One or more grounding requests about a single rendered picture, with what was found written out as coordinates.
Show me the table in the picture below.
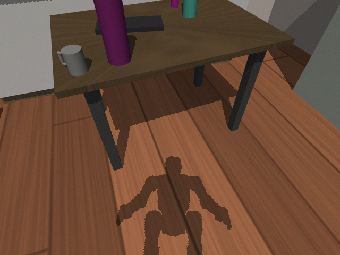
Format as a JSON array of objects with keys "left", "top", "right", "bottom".
[{"left": 50, "top": 0, "right": 295, "bottom": 171}]

